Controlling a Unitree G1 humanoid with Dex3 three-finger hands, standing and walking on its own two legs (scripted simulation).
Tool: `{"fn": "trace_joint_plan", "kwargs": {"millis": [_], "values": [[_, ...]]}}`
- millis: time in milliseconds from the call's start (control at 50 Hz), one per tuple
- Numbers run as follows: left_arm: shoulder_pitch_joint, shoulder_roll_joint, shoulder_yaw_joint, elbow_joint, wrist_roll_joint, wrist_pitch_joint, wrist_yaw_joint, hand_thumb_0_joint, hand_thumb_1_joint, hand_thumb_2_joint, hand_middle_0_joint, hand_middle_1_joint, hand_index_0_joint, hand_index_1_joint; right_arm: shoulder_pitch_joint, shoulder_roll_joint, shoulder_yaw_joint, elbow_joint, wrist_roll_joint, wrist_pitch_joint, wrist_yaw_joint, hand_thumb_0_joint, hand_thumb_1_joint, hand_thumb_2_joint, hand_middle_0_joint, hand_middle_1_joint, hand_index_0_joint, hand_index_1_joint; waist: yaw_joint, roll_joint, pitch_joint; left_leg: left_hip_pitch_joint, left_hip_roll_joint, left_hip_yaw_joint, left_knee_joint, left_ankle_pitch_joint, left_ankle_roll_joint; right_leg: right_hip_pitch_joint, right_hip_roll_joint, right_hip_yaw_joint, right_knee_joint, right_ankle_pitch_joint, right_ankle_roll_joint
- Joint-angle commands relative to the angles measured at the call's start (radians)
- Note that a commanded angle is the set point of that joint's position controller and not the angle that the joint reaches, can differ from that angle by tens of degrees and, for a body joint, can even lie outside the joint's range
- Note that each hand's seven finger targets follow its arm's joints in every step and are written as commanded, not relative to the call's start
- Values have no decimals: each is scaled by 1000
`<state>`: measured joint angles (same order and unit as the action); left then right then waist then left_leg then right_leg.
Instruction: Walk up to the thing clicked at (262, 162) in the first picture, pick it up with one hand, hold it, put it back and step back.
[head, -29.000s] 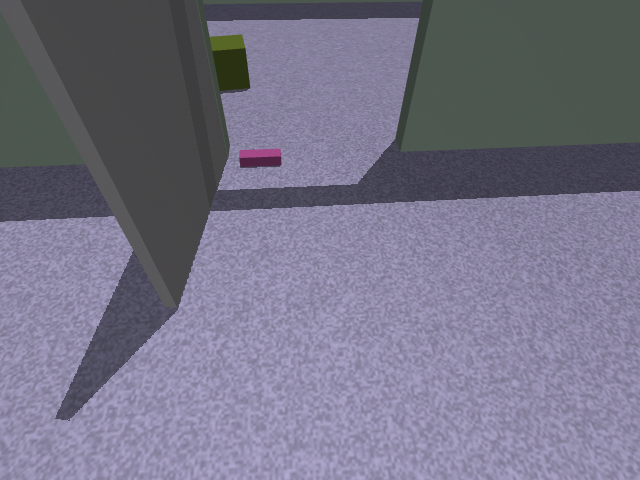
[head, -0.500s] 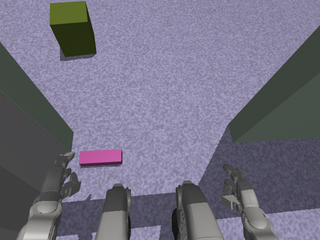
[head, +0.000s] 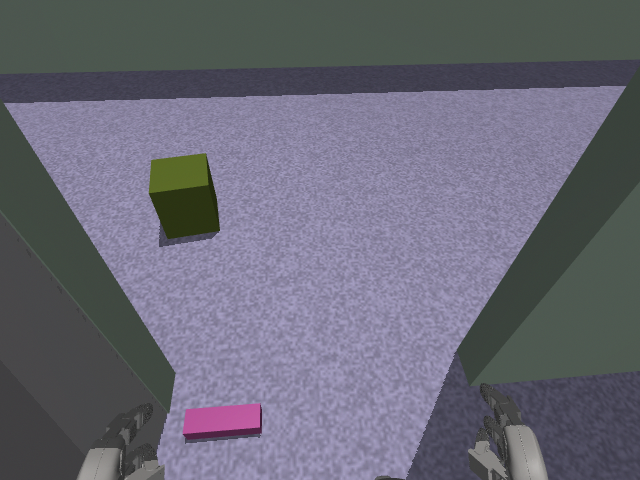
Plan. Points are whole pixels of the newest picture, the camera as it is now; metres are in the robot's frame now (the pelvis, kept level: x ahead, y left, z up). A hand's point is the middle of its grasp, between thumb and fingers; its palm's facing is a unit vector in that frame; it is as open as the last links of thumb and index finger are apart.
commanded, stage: home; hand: left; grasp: from above
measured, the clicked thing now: (224, 421) +0.41 +0.23 -0.69
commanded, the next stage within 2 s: stand in 1.96 s
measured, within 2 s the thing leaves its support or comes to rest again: neither
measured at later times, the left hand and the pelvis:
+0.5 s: hand out of the picture +0.16 +0.18 -0.04, palm faces +0.06 -0.98 -0.20, open 7.4 cm; pelvis +0.00 +0.00 +0.00, yaw +0 degrees
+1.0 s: hand (164, 477) +0.16 +0.17 -0.04, palm faces +0.05 -0.98 -0.20, open 7.4 cm; pelvis +0.00 +0.00 +0.00, yaw +0 degrees
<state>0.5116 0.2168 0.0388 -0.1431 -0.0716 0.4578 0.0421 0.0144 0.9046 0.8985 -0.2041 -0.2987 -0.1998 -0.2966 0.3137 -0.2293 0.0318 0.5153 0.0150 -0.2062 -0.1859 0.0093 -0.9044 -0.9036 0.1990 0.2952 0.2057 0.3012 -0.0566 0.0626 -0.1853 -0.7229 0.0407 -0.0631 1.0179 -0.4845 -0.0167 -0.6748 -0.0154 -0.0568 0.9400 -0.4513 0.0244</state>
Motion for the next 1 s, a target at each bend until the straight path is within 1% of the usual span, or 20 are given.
{"fn": "trace_joint_plan", "kwargs": {"millis": [0,40,260,280,380,400,580,600,640,680,720,740,760,780,800,820,860,940,960,980], "values": [[-31,98,51,-186,14,-35,-10,0,900,899,-199,-298,-199,-297,-87,-104,-47,-151,-2,-82,-16,0,-900,-900,200,300,200,300,1,-29,-20,92,-43,26,-191,138,32,52,35,-23,-174,104,-21],[-49,98,53,-168,18,-39,-17,0,899,898,-199,-297,-199,-297,-89,-109,-50,-148,-6,-91,-16,0,-900,-900,200,300,200,300,-5,-38,-8,96,-43,28,-189,140,33,52,34,-23,-173,108,-19],[-56,122,66,-198,29,-56,-17,0,899,898,-199,-298,-199,-297,-97,-112,-50,-129,-12,-111,-15,0,-900,-900,200,300,200,300,15,-6,-58,135,-45,28,-186,183,29,86,31,-19,-161,153,-22],[-47,105,50,-162,30,-55,-18,0,889,893,-198,-296,-198,-296,-105,-110,-46,-129,-13,-111,-14,0,-900,-900,200,300,200,300,11,-17,-33,117,-45,25,-186,170,30,75,31,-20,-163,142,-19],[-43,104,53,-176,28,-55,-16,0,894,896,-198,-297,-199,-296,-105,-109,-47,-126,-13,-111,-14,0,-900,-900,200,300,200,300,13,-5,-48,127,-41,23,-190,180,27,82,34,-22,-155,147,-23],[-28,105,57,-167,29,-53,-15,0,889,892,-198,-296,-198,-296,-103,-109,-48,-126,-13,-111,-15,0,-900,-900,200,300,200,300,24,-10,-45,124,-39,22,-191,187,26,82,36,-26,-152,150,-24],[-37,102,50,-167,23,-56,-16,0,897,897,-198,-297,-199,-297,-101,-110,-49,-124,-10,-111,-16,0,-900,-900,200,300,200,300,18,-10,-40,118,-38,19,-195,171,26,78,37,-23,-157,137,-23],[-47,116,66,-191,23,-59,-14,0,896,897,-198,-297,-199,-297,-97,-110,-51,-122,-11,-112,-16,0,-900,-900,200,300,200,300,24,-16,-47,119,-37,19,-196,165,25,82,36,-24,-157,131,-23],[-31,95,46,-150,27,-56,-17,0,889,893,-198,-296,-198,-295,-98,-111,-51,-119,-12,-113,-16,0,-900,-900,200,300,200,300,18,-20,-25,117,-35,21,-197,161,25,73,37,-22,-156,126,-23],[-38,115,64,-189,23,-62,-16,0,899,899,-199,-298,-199,-297,-93,-114,-56,-118,-10,-112,-16,0,-900,-900,200,300,200,300,23,-4,-69,137,-34,19,-195,198,21,85,38,-23,-146,153,-26],[-17,105,55,-165,25,-59,-17,0,899,898,-199,-297,-199,-297,-87,-113,-56,-115,-13,-112,-15,0,-900,-900,200,300,200,300,20,-15,-69,136,-35,20,-183,238,21,92,38,-22,-138,184,-27],[-35,113,53,-177,22,-61,-19,0,898,898,-198,-297,-199,-297,-88,-116,-55,-112,-12,-111,-14,0,-900,-900,200,300,200,300,21,-17,-57,136,-34,21,-185,233,22,88,38,-22,-143,182,-25],[-16,90,41,-145,26,-57,-19,0,899,899,-199,-297,-199,-297,-89,-113,-55,-117,-12,-111,-15,0,-900,-900,200,300,200,300,13,-10,-53,137,-34,22,-184,238,21,84,38,-21,-139,186,-26],[-55,121,62,-194,22,-61,-17,0,899,898,-199,-298,-199,-297,-90,-114,-55,-115,-11,-109,-14,0,-900,-900,200,300,200,300,24,-14,-51,130,-35,23,-185,216,23,83,36,-19,-147,171,-24],[-47,123,65,-185,22,-62,-17,0,899,898,-199,-297,-199,-297,-89,-117,-56,-113,-12,-108,-14,0,-900,-900,200,300,200,300,19,-4,-56,134,-36,22,-186,212,23,86,35,-18,-148,167,-25],[-37,104,45,-151,23,-56,-19,0,898,898,-198,-297,-199,-297,-91,-114,-52,-112,-12,-107,-14,0,-900,-900,200,300,200,300,15,-28,-35,124,-36,22,-188,194,26,80,37,-20,-155,155,-22],[-36,90,39,-144,21,-53,-21,0,895,896,-198,-297,-199,-296,-96,-112,-51,-116,-11,-109,-12,0,-900,-900,200,300,200,300,15,-16,-25,118,-35,17,-195,172,25,71,35,-19,-154,137,-22],[-49,136,77,-188,25,-60,-15,0,893,895,-198,-296,-198,-296,-91,-116,-59,-117,-12,-108,-16,0,-900,-900,200,300,200,300,19,-30,-56,129,-38,29,-177,210,27,91,33,-14,-154,171,-20],[-18,90,36,-133,24,-52,-21,0,893,895,-198,-296,-198,-296,-92,-109,-51,-116,-11,-109,-14,0,-900,-900,200,300,200,300,12,-45,-34,117,-40,29,-172,206,29,84,31,-14,-157,172,-19],[-50,105,50,-183,20,-55,-20,0,895,896,-198,-296,-199,-296,-93,-110,-53,-120,-12,-109,-14,0,-900,-900,200,300,200,300,13,-40,-46,118,-42,32,-169,200,31,85,30,-10,-160,174,-17]]}}
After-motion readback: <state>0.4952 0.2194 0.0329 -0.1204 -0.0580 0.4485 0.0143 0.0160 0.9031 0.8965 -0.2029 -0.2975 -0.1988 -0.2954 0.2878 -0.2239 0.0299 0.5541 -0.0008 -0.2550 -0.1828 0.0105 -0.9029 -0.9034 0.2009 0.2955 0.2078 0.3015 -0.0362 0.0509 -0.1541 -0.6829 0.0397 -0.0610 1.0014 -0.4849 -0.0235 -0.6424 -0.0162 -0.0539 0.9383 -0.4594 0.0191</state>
